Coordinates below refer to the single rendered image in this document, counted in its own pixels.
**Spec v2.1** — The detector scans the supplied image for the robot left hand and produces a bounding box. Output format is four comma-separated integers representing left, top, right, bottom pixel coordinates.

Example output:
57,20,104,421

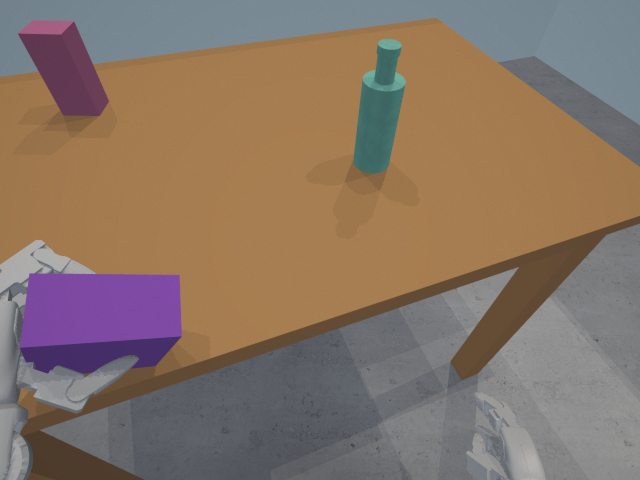
0,240,139,414

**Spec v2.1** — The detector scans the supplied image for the robot right hand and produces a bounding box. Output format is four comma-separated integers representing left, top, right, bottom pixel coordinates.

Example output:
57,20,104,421
466,391,546,480

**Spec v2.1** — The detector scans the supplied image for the sponge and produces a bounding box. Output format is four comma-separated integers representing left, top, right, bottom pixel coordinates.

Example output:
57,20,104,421
20,273,182,374

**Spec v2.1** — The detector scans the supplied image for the robot left forearm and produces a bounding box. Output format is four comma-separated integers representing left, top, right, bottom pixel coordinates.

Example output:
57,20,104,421
0,403,33,480

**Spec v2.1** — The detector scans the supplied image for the table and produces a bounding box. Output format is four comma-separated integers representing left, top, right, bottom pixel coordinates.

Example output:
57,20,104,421
0,18,640,480

